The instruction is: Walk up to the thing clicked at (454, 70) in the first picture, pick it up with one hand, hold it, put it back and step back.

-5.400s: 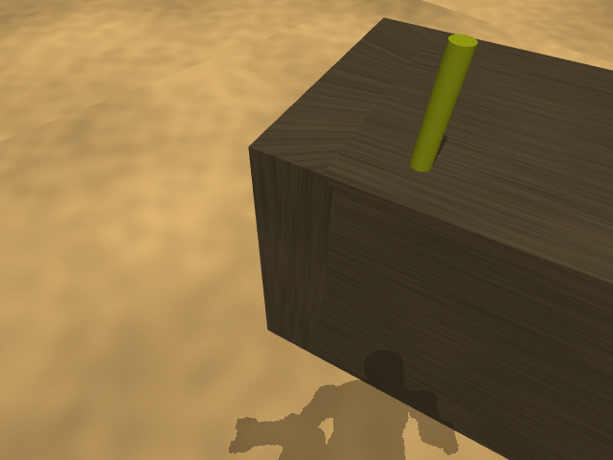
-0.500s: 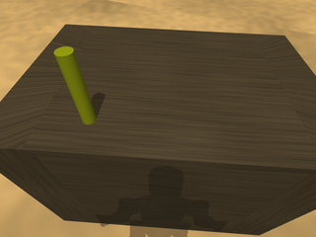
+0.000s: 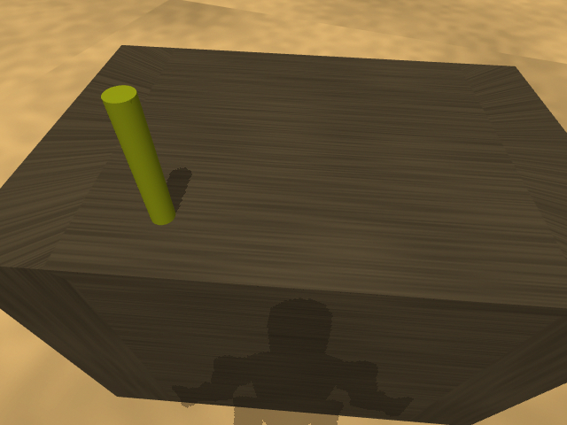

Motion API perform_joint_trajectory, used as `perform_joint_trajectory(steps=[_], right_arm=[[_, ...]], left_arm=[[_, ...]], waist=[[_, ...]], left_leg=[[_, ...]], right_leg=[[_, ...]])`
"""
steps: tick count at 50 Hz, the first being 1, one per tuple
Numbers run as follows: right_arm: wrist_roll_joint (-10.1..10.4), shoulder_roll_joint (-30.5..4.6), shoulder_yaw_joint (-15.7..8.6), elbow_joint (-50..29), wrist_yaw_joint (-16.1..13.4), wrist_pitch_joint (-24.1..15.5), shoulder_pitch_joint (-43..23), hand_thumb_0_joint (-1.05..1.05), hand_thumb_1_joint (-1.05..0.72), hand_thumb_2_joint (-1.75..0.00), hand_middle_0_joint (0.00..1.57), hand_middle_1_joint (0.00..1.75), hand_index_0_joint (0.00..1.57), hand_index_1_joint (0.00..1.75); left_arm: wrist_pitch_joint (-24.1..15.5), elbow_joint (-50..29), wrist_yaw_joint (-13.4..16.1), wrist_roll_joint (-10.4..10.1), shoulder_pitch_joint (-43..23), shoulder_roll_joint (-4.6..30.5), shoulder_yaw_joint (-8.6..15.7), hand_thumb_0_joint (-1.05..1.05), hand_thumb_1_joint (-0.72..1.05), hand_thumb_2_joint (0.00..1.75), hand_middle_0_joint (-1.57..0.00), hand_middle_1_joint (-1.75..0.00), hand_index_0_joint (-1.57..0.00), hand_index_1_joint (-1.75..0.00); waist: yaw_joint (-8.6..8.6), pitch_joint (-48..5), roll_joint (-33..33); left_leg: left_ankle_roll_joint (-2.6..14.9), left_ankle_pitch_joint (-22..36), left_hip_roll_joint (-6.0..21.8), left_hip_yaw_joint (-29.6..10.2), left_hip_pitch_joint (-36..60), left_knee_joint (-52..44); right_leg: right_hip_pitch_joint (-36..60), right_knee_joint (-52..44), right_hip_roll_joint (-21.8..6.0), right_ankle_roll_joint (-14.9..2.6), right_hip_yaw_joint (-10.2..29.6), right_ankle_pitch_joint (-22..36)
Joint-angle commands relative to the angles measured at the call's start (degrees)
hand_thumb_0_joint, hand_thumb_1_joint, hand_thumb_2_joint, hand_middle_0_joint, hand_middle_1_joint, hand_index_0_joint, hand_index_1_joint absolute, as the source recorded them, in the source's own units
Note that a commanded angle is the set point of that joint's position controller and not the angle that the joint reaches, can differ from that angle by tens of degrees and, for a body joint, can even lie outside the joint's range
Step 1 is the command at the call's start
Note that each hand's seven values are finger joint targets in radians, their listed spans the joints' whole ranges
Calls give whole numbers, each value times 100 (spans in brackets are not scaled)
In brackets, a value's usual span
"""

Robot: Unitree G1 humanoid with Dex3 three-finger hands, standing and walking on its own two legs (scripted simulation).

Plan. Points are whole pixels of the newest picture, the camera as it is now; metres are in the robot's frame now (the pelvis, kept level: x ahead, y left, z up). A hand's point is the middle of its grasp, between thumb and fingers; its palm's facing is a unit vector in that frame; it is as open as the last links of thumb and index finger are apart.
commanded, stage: stand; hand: left
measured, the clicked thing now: (144, 165) +0.43 +0.21 +0.13
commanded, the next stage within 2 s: rise first in 0.80 s
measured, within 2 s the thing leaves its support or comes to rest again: neither
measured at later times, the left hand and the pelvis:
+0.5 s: hand out of the picture +0.06 +0.25 -0.16, palm faces -0.03 -0.94 -0.34, open 7.4 cm; pelvis -0.01 +0.00 +0.00, yaw +0 degrees
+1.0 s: hand out of the picture +0.10 +0.25 -0.15, palm faces +0.06 -0.95 -0.32, open 8.0 cm; pelvis -0.01 +0.00 +0.00, yaw +1 degrees
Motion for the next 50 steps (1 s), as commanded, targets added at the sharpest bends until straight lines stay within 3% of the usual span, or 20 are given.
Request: perform_joint_trajectory(steps=[1,11,23,28,35,44,45,46,47,48,49,50], right_arm=[[31,-1223,-253,-351,-83,-95,-145,0,-90,-90,20,30,20,30],[27,-1219,-263,-372,-67,-102,-137,0,-90,-90,20,30,20,30],[25,-1262,-278,-377,-78,-104,-130,0,-90,-90,20,30,20,30],[12,-1228,-258,-348,-76,-91,-73,0,-90,-90,20,30,20,30],[20,-1231,-269,-355,-71,-91,-56,0,-90,-90,20,30,20,30],[22,-1221,-249,-360,-71,-97,-42,0,-90,-90,20,30,20,30],[24,-1222,-251,-362,-67,-97,-66,0,-82,-82,12,22,12,22],[588,-156,3,-2373,-150,-784,-2077,0,-74,-74,5,14,5,14],[676,-349,20,-2718,-240,-927,-1931,0,-66,-66,5,6,5,6],[633,-835,-274,-2000,-359,-862,-1303,0,-58,-58,5,5,5,5],[606,-987,-503,-1612,-380,-768,-1036,0,-50,-50,5,5,5,5],[603,-1121,-727,-1508,-436,-758,-993,0,-42,-42,5,5,5,5]], left_arm=[[-123,-327,111,-12,-172,1263,230,0,90,90,-20,-30,-20,-30],[-102,-326,93,-8,-173,1266,254,0,90,90,-20,-30,-20,-30],[-110,-338,91,-5,-85,1246,245,0,90,90,-20,-30,-20,-30],[-104,-340,93,-11,-97,1272,247,0,90,90,-20,-30,-20,-30],[-124,-359,104,-9,-110,1279,247,0,90,90,-20,-30,-20,-30],[-106,-344,94,-5,-84,1257,246,0,90,90,-20,-30,-20,-30],[-108,-343,96,-14,-88,1285,250,0,82,82,-12,-22,-12,-22],[-594,-2354,133,-449,-2099,136,82,0,74,74,-5,-14,-4,-14],[-819,-2583,288,-633,-2122,551,134,0,66,66,-7,-7,-5,-8],[-778,-1916,386,-596,-1487,1035,405,0,58,58,-7,-7,-5,-9],[-712,-1598,424,-603,-927,1318,723,0,50,50,-7,-6,-5,-8],[-620,-1516,460,-602,-562,1219,870,0,42,42,-7,-8,-6,-9]], waist=[[-13,-431,-35],[6,-293,-4],[15,-406,27],[9,-261,-33],[-12,-392,-32],[12,-267,21],[11,-282,21],[-170,-646,-18],[55,-678,-227],[-108,-298,-63],[123,-114,197],[102,-455,93]], left_leg=[[214,1085,620,-360,-81,-305],[217,616,588,-407,-241,-442],[225,823,596,-400,-76,-340],[233,574,569,-391,-232,-367],[227,811,594,-398,-154,-322],[238,655,588,-407,-301,-388],[229,660,584,-416,-242,-394],[89,465,-134,201,-1003,293],[63,156,-86,110,-752,48],[66,-153,-123,175,-916,-1],[18,-158,-104,247,-1152,95],[22,173,-117,258,-1075,222]], right_leg=[[275,-139,-533,-290,282,1219],[230,-225,-497,-293,298,749],[176,-196,-524,-303,307,920],[143,-259,-528,-303,351,806],[226,-191,-542,-303,318,983],[243,-200,-527,-299,317,880],[221,-210,-524,-294,321,844],[-387,246,134,-197,-456,220],[-46,145,135,-224,-476,-200],[-274,63,143,-249,-438,-410],[-274,186,176,-268,-474,-416],[-252,252,185,-256,-475,-107]])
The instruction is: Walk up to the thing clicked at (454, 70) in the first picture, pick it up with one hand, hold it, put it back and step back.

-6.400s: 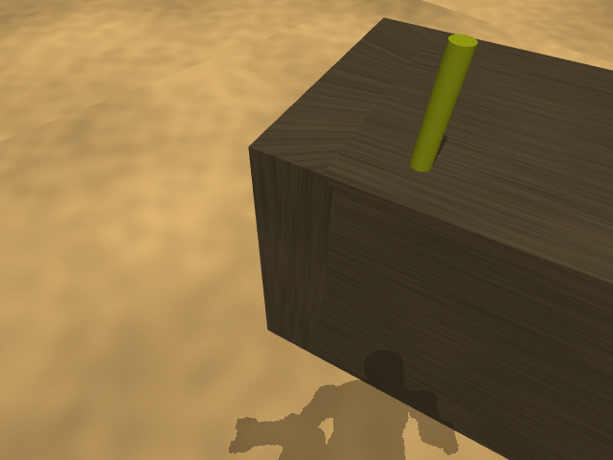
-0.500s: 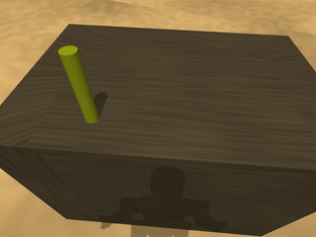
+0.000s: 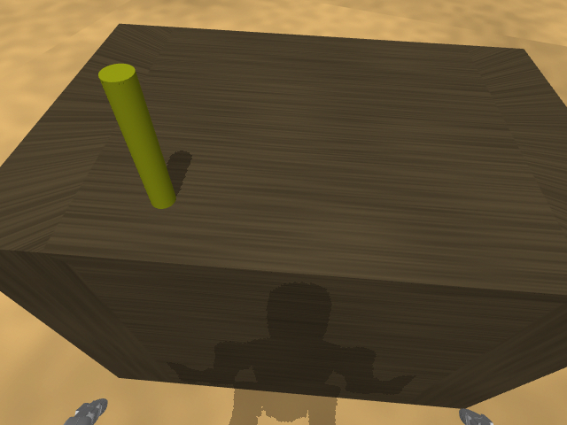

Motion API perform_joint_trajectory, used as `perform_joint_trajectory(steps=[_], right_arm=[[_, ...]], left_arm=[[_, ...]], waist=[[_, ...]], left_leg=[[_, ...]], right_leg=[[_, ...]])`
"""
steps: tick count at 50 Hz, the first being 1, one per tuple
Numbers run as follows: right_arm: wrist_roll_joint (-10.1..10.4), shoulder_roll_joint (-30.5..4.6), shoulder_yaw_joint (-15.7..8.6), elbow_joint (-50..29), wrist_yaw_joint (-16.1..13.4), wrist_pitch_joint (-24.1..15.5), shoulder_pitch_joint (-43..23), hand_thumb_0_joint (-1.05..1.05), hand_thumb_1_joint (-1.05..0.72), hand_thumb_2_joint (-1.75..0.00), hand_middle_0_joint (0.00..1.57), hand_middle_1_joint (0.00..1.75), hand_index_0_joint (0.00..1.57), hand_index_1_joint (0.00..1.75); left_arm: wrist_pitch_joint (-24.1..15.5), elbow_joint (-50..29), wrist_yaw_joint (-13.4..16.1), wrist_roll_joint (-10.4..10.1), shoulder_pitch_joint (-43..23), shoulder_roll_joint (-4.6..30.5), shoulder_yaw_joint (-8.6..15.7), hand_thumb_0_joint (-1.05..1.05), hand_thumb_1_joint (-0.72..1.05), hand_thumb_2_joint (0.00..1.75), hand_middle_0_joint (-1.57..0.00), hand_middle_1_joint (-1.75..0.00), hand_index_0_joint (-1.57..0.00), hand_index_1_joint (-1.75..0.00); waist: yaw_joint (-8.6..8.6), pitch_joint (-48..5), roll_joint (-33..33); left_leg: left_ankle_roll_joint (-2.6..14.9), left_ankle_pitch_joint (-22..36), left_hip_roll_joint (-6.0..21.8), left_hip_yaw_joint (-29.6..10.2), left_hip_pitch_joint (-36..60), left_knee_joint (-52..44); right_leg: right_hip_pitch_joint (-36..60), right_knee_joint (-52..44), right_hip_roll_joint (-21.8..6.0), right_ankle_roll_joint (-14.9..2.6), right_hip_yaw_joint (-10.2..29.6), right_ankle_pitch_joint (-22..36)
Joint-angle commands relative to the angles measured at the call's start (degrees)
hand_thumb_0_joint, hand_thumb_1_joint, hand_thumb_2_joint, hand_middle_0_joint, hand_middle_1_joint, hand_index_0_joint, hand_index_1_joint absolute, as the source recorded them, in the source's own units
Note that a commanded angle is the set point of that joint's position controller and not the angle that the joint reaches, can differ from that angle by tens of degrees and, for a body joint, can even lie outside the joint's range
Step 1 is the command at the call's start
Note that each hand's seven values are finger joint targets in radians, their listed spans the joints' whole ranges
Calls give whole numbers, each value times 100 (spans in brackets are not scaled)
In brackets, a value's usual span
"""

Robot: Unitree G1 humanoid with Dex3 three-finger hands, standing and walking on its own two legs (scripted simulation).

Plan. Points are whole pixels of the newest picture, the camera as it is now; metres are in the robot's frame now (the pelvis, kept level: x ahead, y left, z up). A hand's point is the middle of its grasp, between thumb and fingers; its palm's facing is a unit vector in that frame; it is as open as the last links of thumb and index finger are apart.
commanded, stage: rise first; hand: left
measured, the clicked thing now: (144, 147) +0.45 +0.21 +0.14
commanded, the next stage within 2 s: go down in 1.84 s
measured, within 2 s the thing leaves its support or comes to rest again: neither
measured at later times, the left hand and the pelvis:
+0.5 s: hand (89, 358) +0.21 +0.26 -0.01, palm faces +0.29 -0.89 -0.35, open 16.7 cm; pelvis +0.02 +0.00 +0.00, yaw +1 degrees
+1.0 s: hand (40, 350) +0.18 +0.25 +0.10, palm faces +0.34 -0.83 -0.44, open 17.6 cm; pelvis +0.01 -0.01 +0.00, yaw +2 degrees
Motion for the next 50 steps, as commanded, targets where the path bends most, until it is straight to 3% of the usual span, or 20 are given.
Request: perform_joint_trajectory(steps=[1,2,3,5,13,15,16,18,20,23,27,28,32,33,35,37,39,41,42,50], right_arm=[[139,-1234,-770,-908,-320,-486,-993,0,-34,-34,5,5,5,5],[97,-1142,-759,-1058,-343,-541,-951,0,-26,-26,5,5,5,5],[43,-1198,-920,-1064,-363,-531,-592,0,-24,-22,5,5,5,5],[-107,-875,-1098,-807,-276,-416,253,0,-10,-17,5,5,5,5],[-63,-80,-466,-2200,-219,-384,-65,0,28,-7,5,5,5,5],[-93,-327,-589,-2892,-267,-460,-338,0,36,-5,5,5,5,5],[-97,-216,-509,-2839,-277,-472,-217,0,41,-4,5,5,5,5],[-138,-314,-603,-2854,-305,-492,30,0,49,-2,5,5,5,5],[-185,-436,-775,-2963,-327,-518,241,0,51,-1,5,5,5,5],[-209,-465,-867,-3159,-311,-560,180,0,52,-1,5,5,5,5],[-213,-179,-825,-3133,-209,-487,744,0,53,-1,5,5,5,5],[-203,104,-657,-2993,-151,-471,769,0,54,0,5,5,5,5],[-235,-248,-973,-2943,-113,-459,324,0,55,0,5,5,5,5],[-232,-56,-786,-2951,-72,-462,216,0,55,0,5,5,5,5],[-272,-372,-1116,-2945,-110,-480,241,0,54,0,5,5,5,5],[-268,-59,-864,-2908,-82,-491,149,0,54,0,5,5,5,5],[-292,-352,-1108,-3003,-130,-519,98,0,53,-1,5,5,5,5],[-279,30,-864,-2704,-96,-508,165,0,53,-1,5,5,5,5],[-288,-191,-1046,-2763,-121,-529,109,0,54,0,5,5,5,5],[-275,-134,-1092,-2619,-123,-606,169,0,55,0,5,5,5,5]], left_arm=[[-408,-1154,354,-191,-528,1317,809,0,36,34,-6,-6,-5,-6],[-477,-1662,397,-159,-967,1343,794,0,29,26,-6,-6,-6,-6],[-460,-1809,433,-80,-441,1470,1015,0,29,24,-5,-6,-6,-6],[-316,-1352,347,106,369,1005,1086,0,17,16,-5,-6,-7,-3],[-354,-3728,294,19,104,604,871,0,-23,5,-4,-4,-5,-3],[-410,-4418,357,28,7,797,1039,0,-34,4,-4,-4,-4,-4],[-424,-4594,373,34,124,718,965,0,-39,4,-4,-4,-4,-4],[-463,-5097,417,40,336,937,1224,0,-53,1,-5,-5,-4,-5],[-479,-5543,446,57,678,1116,1529,0,-55,1,-5,-5,-4,-5],[-522,-5924,407,50,1106,923,1548,0,-54,0,-4,-5,-5,-4],[-587,-6366,253,39,1613,677,1469,0,-54,0,-4,-4,-4,-4],[-617,-6649,187,43,1629,466,1239,0,-53,0,-4,-4,-4,-4],[-717,-7060,141,27,1528,868,1728,0,-54,0,-4,-4,-3,-4],[-771,-7273,105,31,1535,793,1622,0,-54,0,-4,-3,-3,-4],[-853,-7439,111,36,1563,1027,1918,0,-55,0,-4,-4,-4,-4],[-942,-7708,81,38,1593,914,1841,0,-55,0,-4,-4,-4,-4],[-1008,-7790,103,30,1653,1052,2025,0,-56,0,-5,-4,-4,-5],[-1077,-7933,75,34,1747,908,1931,0,-56,0,-5,-4,-4,-5],[-1110,-7865,87,19,1734,1069,2147,0,-55,0,-4,-4,-4,-5],[-1361,-8048,28,2,1698,1022,2209,0,-55,1,-4,-3,-3,-5]], waist=[[215,-1238,163],[136,-1629,302],[151,-1837,515],[106,-1443,272],[202,-1118,260],[185,-1307,185],[202,-1171,278],[251,-1077,464],[276,-1149,451],[266,-1164,260],[200,-841,66],[235,-726,213],[338,-631,214],[378,-603,306],[337,-716,196],[396,-723,297],[362,-860,173],[435,-692,340],[403,-659,240],[348,-492,104]], left_leg=[[12,673,-63,322,-424,-138],[25,920,-88,304,-288,-89],[31,1175,-109,282,-186,-57],[56,1317,-116,261,-385,-39],[46,1091,-109,333,-312,-250],[53,1156,-86,315,-201,-254],[50,1149,-82,295,-212,-284],[28,1163,-80,288,-166,-281],[28,1341,-74,286,-88,-238],[32,1684,-56,250,72,-193],[26,1855,-54,264,71,-194],[35,1797,-67,269,47,-211],[23,1586,-62,230,-63,-268],[24,1496,-71,218,-58,-292],[37,1469,-62,206,-23,-269],[53,1395,-103,215,-18,-261],[71,1438,-113,215,46,-226],[103,1204,-159,245,4,-231],[100,1131,-165,257,-25,-240],[141,709,-178,236,-87,-308]], right_leg=[[337,-35,195,-243,-386,414],[456,37,178,-233,-373,695],[531,45,189,-243,-366,939],[330,19,228,-252,-401,1052],[269,-186,191,-215,-497,737],[444,-189,192,-212,-486,786],[410,-174,212,-226,-501,768],[438,-165,217,-245,-510,754],[565,-139,220,-249,-526,910],[738,-69,247,-260,-553,1190],[640,-74,245,-238,-616,1362],[594,-75,223,-241,-624,1318],[540,-97,211,-232,-633,1076],[532,-97,224,-247,-645,962],[596,-100,226,-238,-643,944],[659,-111,216,-248,-633,874],[738,-118,196,-224,-628,959],[660,-156,157,-237,-609,758],[643,-172,157,-217,-604,704],[478,-254,137,-182,-621,359]])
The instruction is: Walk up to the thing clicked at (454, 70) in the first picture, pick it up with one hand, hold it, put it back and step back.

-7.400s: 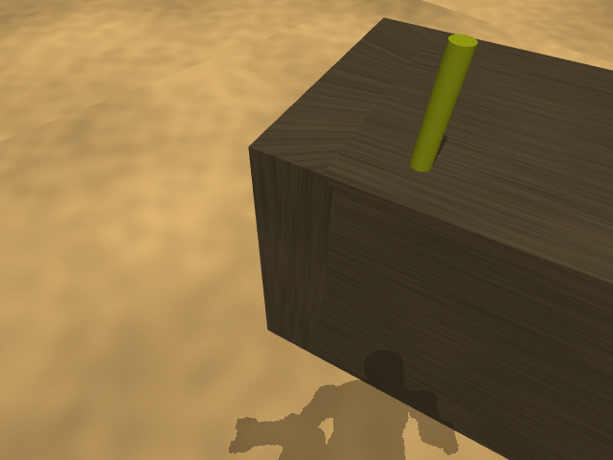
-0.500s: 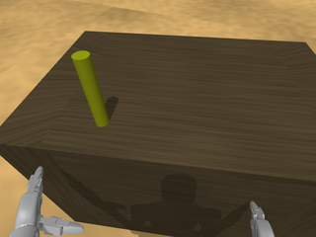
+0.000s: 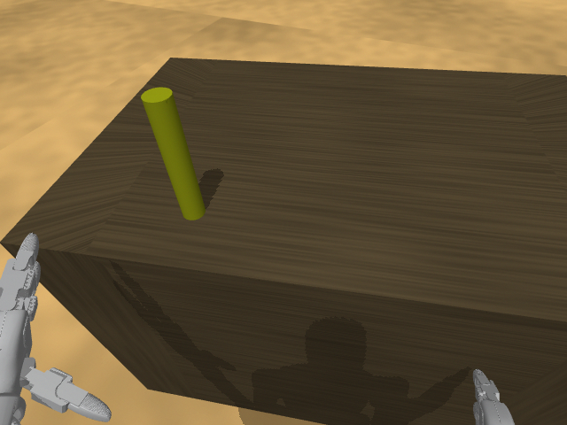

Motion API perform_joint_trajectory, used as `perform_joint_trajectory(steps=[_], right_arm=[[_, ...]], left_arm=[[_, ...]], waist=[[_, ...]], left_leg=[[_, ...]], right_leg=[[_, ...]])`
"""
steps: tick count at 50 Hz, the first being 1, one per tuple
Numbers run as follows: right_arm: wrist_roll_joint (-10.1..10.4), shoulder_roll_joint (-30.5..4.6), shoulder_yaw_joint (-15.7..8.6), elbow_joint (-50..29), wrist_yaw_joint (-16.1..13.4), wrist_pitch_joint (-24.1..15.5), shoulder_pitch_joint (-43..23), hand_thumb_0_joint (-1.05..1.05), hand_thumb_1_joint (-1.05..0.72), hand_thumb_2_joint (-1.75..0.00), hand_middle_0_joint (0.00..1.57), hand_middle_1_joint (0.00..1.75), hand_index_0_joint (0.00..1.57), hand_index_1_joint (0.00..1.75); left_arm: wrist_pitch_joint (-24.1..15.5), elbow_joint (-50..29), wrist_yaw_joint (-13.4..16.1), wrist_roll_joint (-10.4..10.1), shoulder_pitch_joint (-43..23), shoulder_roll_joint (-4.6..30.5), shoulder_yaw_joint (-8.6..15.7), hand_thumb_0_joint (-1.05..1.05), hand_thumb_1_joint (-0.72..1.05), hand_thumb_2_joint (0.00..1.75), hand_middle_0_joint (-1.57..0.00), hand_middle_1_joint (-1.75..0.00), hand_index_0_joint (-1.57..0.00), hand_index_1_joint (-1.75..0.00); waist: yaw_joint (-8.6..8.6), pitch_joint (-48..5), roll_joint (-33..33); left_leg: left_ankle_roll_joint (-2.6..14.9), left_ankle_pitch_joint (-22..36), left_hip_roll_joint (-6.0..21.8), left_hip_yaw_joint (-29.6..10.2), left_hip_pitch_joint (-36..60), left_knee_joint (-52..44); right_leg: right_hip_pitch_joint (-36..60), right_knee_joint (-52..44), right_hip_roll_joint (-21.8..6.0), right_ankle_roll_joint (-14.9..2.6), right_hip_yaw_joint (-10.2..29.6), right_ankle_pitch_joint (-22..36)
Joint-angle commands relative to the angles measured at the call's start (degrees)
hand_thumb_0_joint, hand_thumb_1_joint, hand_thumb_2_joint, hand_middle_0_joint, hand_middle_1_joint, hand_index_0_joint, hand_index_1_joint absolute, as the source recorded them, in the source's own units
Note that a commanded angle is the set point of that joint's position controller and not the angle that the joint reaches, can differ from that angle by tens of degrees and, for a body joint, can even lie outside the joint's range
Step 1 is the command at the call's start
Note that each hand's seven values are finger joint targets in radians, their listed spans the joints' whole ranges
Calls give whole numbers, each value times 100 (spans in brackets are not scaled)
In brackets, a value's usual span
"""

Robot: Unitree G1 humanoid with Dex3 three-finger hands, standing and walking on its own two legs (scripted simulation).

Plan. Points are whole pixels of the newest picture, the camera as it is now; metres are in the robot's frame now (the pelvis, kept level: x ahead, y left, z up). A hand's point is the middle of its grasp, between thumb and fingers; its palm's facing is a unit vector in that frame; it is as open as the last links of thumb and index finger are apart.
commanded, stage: rise first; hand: left
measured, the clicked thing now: (178, 162) +0.45 +0.20 +0.14
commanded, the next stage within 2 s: go down in 0.84 s
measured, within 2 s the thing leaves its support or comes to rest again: neither
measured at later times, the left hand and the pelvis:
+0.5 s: hand (51, 319) +0.18 +0.25 +0.16, palm faces +0.34 -0.83 -0.44, open 17.5 cm; pelvis -0.01 +0.00 +0.00, yaw +0 degrees
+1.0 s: hand (34, 306) +0.18 +0.25 +0.19, palm faces +0.37 -0.81 -0.46, open 17.6 cm; pelvis -0.01 +0.00 +0.00, yaw +0 degrees
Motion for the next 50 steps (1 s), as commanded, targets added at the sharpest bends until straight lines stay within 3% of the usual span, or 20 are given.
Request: perform_joint_trajectory(steps=[1,4,6,8,12,13,15,17,22,24,27,28,30,33,36,38,47,48,49,50], right_arm=[[40,-660,-259,-712,-43,-326,-438,0,54,-1,5,5,5,5],[52,-530,-143,-717,-28,-370,-460,0,55,-1,5,5,5,5],[29,-836,-400,-671,-64,-406,-559,0,55,-1,5,5,5,5],[35,-670,-264,-556,-56,-437,-595,0,55,-1,5,5,5,5],[37,-786,-334,-704,-76,-513,-648,0,54,-2,5,5,5,5],[44,-961,-492,-744,-90,-525,-660,0,55,-2,5,5,5,5],[55,-653,-267,-692,-48,-527,-621,0,55,-2,5,5,5,5],[61,-859,-470,-623,-58,-540,-595,0,55,-2,5,5,5,5],[104,-612,-268,-803,-1,-569,-534,0,54,-3,5,5,5,5],[93,-905,-487,-857,-30,-574,-541,0,53,-3,5,5,5,5],[98,-874,-476,-874,-17,-591,-568,0,52,-4,5,5,5,5],[98,-647,-307,-837,14,-586,-491,0,52,-4,5,5,5,5],[103,-941,-518,-1022,-18,-617,-570,0,51,-5,5,5,5,5],[118,-652,-345,-842,12,-599,-482,0,51,-5,5,5,5,5],[117,-986,-578,-1172,-24,-630,-527,0,51,-6,5,5,5,5],[129,-702,-430,-908,4,-588,-340,0,51,-6,5,5,5,5],[122,-801,-507,-1219,-3,-611,-363,0,53,-5,5,5,5,5],[52,-541,-246,-1123,83,-559,-423,0,56,-6,5,5,5,5],[126,-915,-618,-1285,1,-569,-472,0,53,-5,5,5,5,5],[28,-599,-313,-1053,74,-508,-335,0,54,-5,5,5,5,5]], left_arm=[[-512,-1362,99,-59,-411,1071,723,0,-56,1,-4,-4,-4,-5],[-597,-1466,91,-64,-436,1066,731,0,-55,1,-4,-3,-3,-4],[-643,-1518,111,-68,-595,1204,860,0,-55,1,-4,-3,-3,-4],[-683,-1560,109,-66,-669,1206,882,0,-55,0,-4,-4,-4,-4],[-763,-1520,114,-66,-717,1164,887,0,-56,2,-5,-4,-4,-5],[-790,-1612,130,-72,-724,1271,972,0,-55,2,-4,-4,-4,-5],[-837,-1662,116,-49,-722,1137,849,0,-54,2,-4,-4,-4,-5],[-868,-1596,125,-74,-657,1190,933,0,-55,3,-4,-4,-4,-5],[-989,-1779,84,-77,-747,1081,841,0,-56,3,-5,-5,-4,-5],[-1004,-1789,110,-86,-748,1192,957,0,-57,4,-5,-5,-4,-6],[-1037,-1946,114,-88,-731,1237,1016,0,-58,4,-5,-5,-4,-6],[-1049,-1986,96,-77,-739,1093,851,0,-58,5,-6,-5,-4,-7],[-1065,-1993,123,-91,-737,1237,1003,0,-59,5,-6,-6,-5,-7],[-1083,-2068,109,-107,-718,1230,1059,0,-58,6,-6,-6,-4,-7],[-1091,-2094,111,-109,-744,1248,1076,0,-59,6,-6,-6,-5,-7],[-1090,-1945,88,-108,-652,1193,1062,0,-59,6,-6,-6,-5,-7],[-1104,-2194,92,-122,-781,1313,1263,0,-53,2,-8,-8,-8,-7],[-1301,-1942,-69,-242,-832,946,1183,0,-59,10,-6,-5,-2,-9],[-1188,-2099,46,-127,-729,1486,1431,0,-52,3,-7,-8,-7,-7],[-1338,-1865,-91,-222,-941,983,1196,0,-53,6,-8,-6,-6,-8]], waist=[[21,-294,-188],[14,-280,-179],[-21,-323,-230],[12,-216,-206],[-19,-285,-309],[-34,-331,-208],[58,-276,-284],[46,-158,-246],[34,-272,-181],[16,-282,-189],[79,-315,-105],[75,-288,-19],[25,-302,-183],[96,-212,-93],[4,-384,-232],[46,-211,-217],[65,-370,-275],[-51,-472,-579],[140,-416,-124],[-93,-480,-454]], left_leg=[[194,841,-190,442,-298,-448],[209,719,-214,451,-297,-453],[213,720,-218,434,-289,-445],[222,598,-239,440,-344,-460],[219,561,-204,395,-324,-502],[219,579,-225,400,-303,-488],[217,580,-235,405,-337,-505],[223,390,-234,409,-426,-550],[209,512,-203,397,-359,-568],[179,575,-185,387,-357,-578],[169,620,-197,383,-371,-570],[158,621,-187,389,-406,-564],[173,588,-184,383,-380,-564],[202,492,-221,420,-421,-554],[194,678,-210,410,-306,-515],[197,672,-219,427,-352,-513],[190,857,-219,411,-243,-482],[189,775,-216,401,-467,-178],[166,892,-236,416,-230,-484],[174,790,-214,416,-434,-193]], right_leg=[[177,-398,139,-136,-396,578],[148,-439,118,-129,-384,463],[136,-441,110,-118,-382,463],[79,-455,105,-117,-379,351],[149,-429,141,-119,-410,325],[183,-426,128,-126,-401,336],[186,-460,124,-127,-416,291],[142,-475,131,-126,-424,125],[209,-420,156,-130,-430,266],[211,-415,173,-139,-440,318],[257,-393,175,-151,-442,327],[236,-389,174,-155,-435,341],[254,-410,182,-149,-438,307],[240,-450,144,-138,-424,223],[275,-421,158,-137,-419,411],[241,-430,144,-122,-414,413],[275,-396,142,-124,-422,565],[128,-169,125,-65,-409,497],[279,-350,123,-127,-422,578],[70,-166,122,-88,-393,498]])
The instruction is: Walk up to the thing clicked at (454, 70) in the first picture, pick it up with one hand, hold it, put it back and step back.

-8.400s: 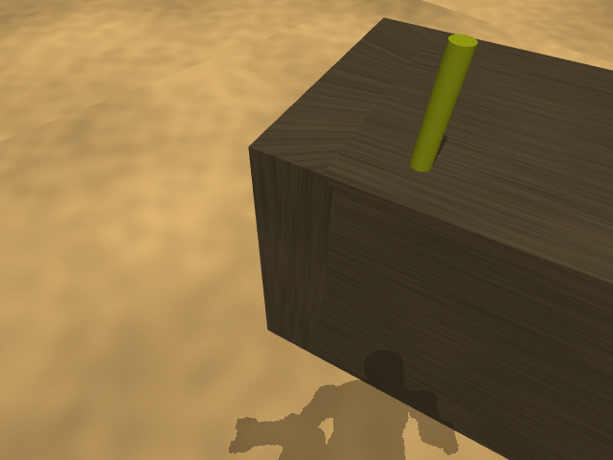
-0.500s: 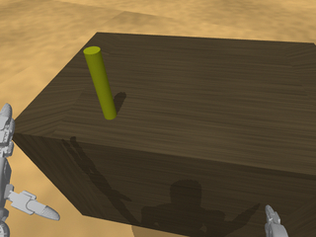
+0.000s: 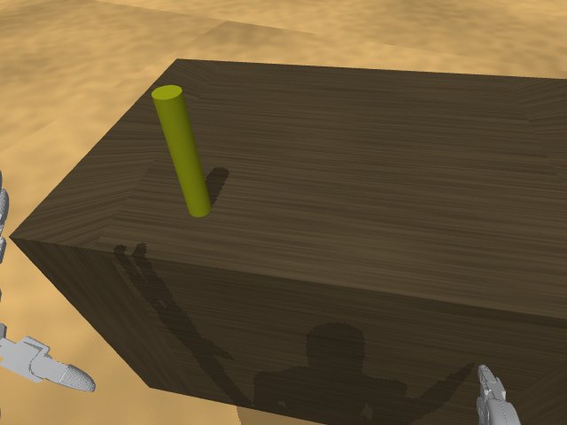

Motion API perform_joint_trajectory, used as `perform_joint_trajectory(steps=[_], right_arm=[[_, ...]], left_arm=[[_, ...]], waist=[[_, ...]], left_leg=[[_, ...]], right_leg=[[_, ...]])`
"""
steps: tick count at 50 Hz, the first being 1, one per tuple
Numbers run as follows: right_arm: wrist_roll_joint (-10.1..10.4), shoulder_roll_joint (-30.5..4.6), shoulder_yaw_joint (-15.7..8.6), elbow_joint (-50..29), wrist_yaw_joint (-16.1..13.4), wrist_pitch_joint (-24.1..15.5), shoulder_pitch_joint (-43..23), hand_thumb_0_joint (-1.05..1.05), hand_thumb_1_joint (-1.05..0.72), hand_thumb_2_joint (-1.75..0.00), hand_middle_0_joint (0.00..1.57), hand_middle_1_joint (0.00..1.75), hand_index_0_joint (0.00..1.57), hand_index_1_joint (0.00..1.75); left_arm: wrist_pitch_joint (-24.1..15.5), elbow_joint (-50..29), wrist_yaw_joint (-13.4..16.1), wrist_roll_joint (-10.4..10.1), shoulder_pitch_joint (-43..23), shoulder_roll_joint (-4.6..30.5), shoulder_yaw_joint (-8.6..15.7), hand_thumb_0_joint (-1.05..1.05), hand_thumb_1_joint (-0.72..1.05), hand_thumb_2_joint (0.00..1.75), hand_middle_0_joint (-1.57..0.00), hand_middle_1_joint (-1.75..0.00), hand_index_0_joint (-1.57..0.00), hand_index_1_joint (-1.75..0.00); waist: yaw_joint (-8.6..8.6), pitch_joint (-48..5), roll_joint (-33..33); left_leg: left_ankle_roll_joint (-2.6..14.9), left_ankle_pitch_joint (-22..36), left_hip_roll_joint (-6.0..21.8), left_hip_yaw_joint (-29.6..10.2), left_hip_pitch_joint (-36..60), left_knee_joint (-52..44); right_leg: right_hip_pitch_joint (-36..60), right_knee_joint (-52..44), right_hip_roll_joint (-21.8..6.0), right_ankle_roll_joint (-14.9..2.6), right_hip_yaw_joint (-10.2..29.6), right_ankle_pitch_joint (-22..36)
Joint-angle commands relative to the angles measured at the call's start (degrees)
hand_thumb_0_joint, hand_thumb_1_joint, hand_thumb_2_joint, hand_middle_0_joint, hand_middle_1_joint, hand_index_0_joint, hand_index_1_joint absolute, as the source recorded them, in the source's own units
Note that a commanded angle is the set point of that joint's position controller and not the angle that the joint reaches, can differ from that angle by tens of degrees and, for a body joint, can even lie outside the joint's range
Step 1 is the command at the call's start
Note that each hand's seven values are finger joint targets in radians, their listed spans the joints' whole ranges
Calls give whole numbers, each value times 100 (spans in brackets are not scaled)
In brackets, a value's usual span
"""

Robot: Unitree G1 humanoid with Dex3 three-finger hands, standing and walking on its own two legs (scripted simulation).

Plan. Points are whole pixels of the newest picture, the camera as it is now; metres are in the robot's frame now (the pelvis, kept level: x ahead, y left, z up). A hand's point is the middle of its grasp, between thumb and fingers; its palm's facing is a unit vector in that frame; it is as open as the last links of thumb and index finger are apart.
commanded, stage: go down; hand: left
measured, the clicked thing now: (186, 159) +0.46 +0.19 +0.14
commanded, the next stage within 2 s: none
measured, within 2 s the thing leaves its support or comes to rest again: neither
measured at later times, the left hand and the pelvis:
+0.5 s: hand (34, 222) +0.27 +0.30 +0.19, palm faces +0.28 -0.91 -0.30, open 17.5 cm; pelvis +0.00 +0.00 +0.00, yaw +0 degrees
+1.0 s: hand (25, 202) +0.30 +0.33 +0.20, palm faces +0.20 -0.96 -0.17, open 17.6 cm; pelvis +0.01 +0.01 +0.00, yaw +0 degrees
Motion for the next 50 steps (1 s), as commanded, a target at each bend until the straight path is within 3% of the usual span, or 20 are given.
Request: perform_joint_trajectory(steps=[1,3,5,8,11,13,20,21,22,24,26,28,29,33,35,38,41,44,47,50], right_arm=[[-35,-596,-94,-885,25,-205,-519,0,54,-5,5,5,5,5],[-38,-986,-397,-906,-20,-147,-606,0,54,-5,5,5,5,5],[-25,-634,-99,-946,22,-72,-656,0,54,-5,5,5,5,5],[-10,-843,-274,-762,-27,-13,-659,0,54,-5,5,5,5,5],[18,-527,-9,-571,-55,-15,-766,0,54,-5,5,5,5,5],[23,-794,-94,-723,-137,-26,-994,0,53,-5,5,5,5,5],[83,-848,94,-525,-350,-55,-1093,0,54,-5,5,5,5,5],[93,-987,46,-536,-381,-49,-1024,0,54,-5,5,5,5,5],[106,-575,397,-383,-337,-50,-948,0,54,-5,5,5,5,5],[126,-812,250,-552,-410,-110,-984,0,53,-5,5,5,5,5],[120,-763,394,-596,-404,-133,-954,0,54,-5,5,5,5,5],[150,-536,613,-751,-417,-199,-1084,0,54,-5,5,5,5,5],[133,-842,395,-680,-456,-215,-937,0,53,-6,5,5,5,5],[115,-968,323,-639,-470,-295,-776,0,53,-5,5,5,5,5],[89,-707,528,-502,-440,-299,-587,0,53,-5,5,5,5,5],[68,-910,359,-510,-486,-345,-678,0,53,-5,5,5,5,5],[53,-769,495,-683,-495,-424,-767,0,53,-5,5,5,5,5],[41,-739,478,-258,-536,-387,-696,0,54,-5,5,5,5,5],[48,-798,485,-494,-580,-484,-972,0,53,-5,5,5,5,5],[45,-781,506,-228,-647,-508,-615,0,54,-5,5,5,5,5]], left_arm=[[-537,-904,-56,-191,-656,859,622,0,-56,5,-8,-6,-6,-8],[-503,-727,-95,-273,-854,1129,885,0,-57,4,-8,-6,-7,-7],[-475,-636,-140,-262,-1148,1187,917,0,-55,4,-8,-5,-6,-7],[-367,-471,-224,-321,-1475,1347,988,0,-57,2,-9,-4,-7,-6],[-209,-508,-404,-444,-2241,1491,1000,0,-56,3,-9,-4,-7,-6],[-6,70,-552,-534,-2372,1591,1051,0,-56,2,-9,-3,-6,-5],[618,1058,-1256,-951,-3861,2439,1395,0,-58,4,-8,-4,-6,-6],[802,1815,-1380,-1024,-3558,2372,1453,0,-59,5,-8,-5,-6,-7],[866,1378,-1497,-1081,-3923,2354,1377,0,-56,6,-6,-4,-5,-6],[1024,1663,-1685,-1178,-4316,2671,1601,0,-59,4,-7,-4,-6,-6],[1205,2020,-1891,-1241,-4225,2604,1533,0,-59,5,-6,-4,-5,-6],[1298,1851,-2043,-1254,-4710,2704,1475,0,-57,5,-6,-4,-4,-6],[1388,2203,-2101,-1269,-4721,2826,1570,0,-58,5,-6,-4,-4,-6],[1576,2330,-2241,-1253,-4859,2877,1580,0,-54,5,-6,-2,-4,-4],[1637,2142,-2264,-1206,-4871,2765,1488,0,-58,4,-6,-3,-4,-5],[1695,2529,-2281,-1198,-4826,2783,1558,0,-57,4,-6,-2,-4,-4],[1632,1894,-2264,-1168,-5497,2951,1550,0,-57,5,-6,-3,-4,-5],[1766,2548,-2300,-1130,-5168,2996,1583,0,-57,5,-6,-3,-4,-4],[1780,2137,-2374,-1185,-6025,3270,1620,0,-60,4,-6,-3,-5,-4],[1996,3098,-2524,-1226,-5767,3313,1672,0,-61,6,-6,-4,-5,-6]], waist=[[-35,-489,-379],[-94,-547,-311],[-63,-589,-193],[-143,-446,8],[-173,-452,134],[-225,-455,-159],[-249,-1197,82],[-289,-964,-235],[-134,-1102,70],[-221,-1439,90],[-174,-1432,38],[-129,-1501,233],[-197,-1419,91],[-182,-1479,327],[-115,-1517,360],[-181,-1385,119],[-166,-1617,289],[-153,-1292,231],[-202,-1760,544],[-331,-1391,132]], left_leg=[[141,709,-148,398,-476,-199],[127,696,-156,389,-515,-188],[125,742,-185,384,-567,-144],[110,500,-200,393,-638,-155],[129,327,-213,379,-687,-160],[147,182,-182,325,-720,-199],[155,676,-177,287,-520,-125],[171,595,-159,260,-638,-129],[139,760,-156,259,-656,-133],[126,1139,-139,266,-461,-62],[123,1161,-141,265,-528,-71],[128,1147,-166,295,-485,-82],[127,1059,-142,269,-547,-109],[79,1148,-102,254,-511,-126],[69,1464,-89,245,-491,-72],[87,1490,-82,259,-500,-27],[92,1477,-89,244,-451,-37],[122,1226,-126,270,-590,-39],[102,1422,-120,252,-422,-17],[173,1245,-158,260,-539,0]], right_leg=[[107,-193,162,-124,-399,433],[93,-158,147,-129,-367,464],[57,-121,129,-123,-364,508],[-165,-100,155,-131,-377,283],[-241,-111,142,-124,-369,155],[-258,-133,158,-108,-378,21],[-41,-111,144,-150,-343,481],[-94,-129,152,-142,-349,382],[-44,-103,144,-170,-350,497],[27,-17,181,-182,-377,813],[75,-53,167,-184,-358,817],[28,-79,165,-197,-363,780],[-38,-83,189,-196,-370,674],[-148,-36,222,-225,-368,712],[-105,30,238,-241,-382,961],[-186,18,233,-217,-373,983],[-121,34,231,-220,-390,1002],[-289,-47,204,-194,-359,802],[-179,21,200,-223,-375,1024],[-295,-61,202,-165,-377,923]])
